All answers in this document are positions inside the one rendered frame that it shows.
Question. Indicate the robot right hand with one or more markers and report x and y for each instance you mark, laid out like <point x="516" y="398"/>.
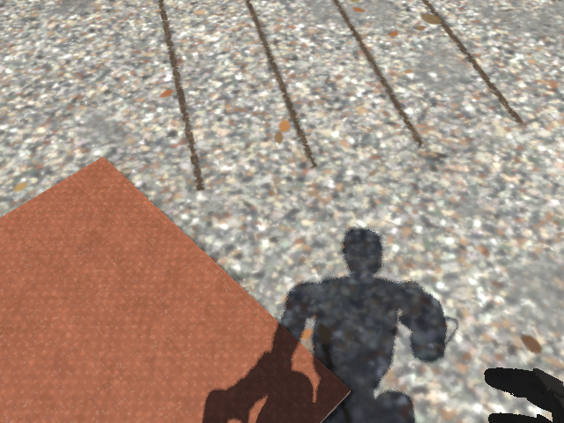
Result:
<point x="540" y="388"/>

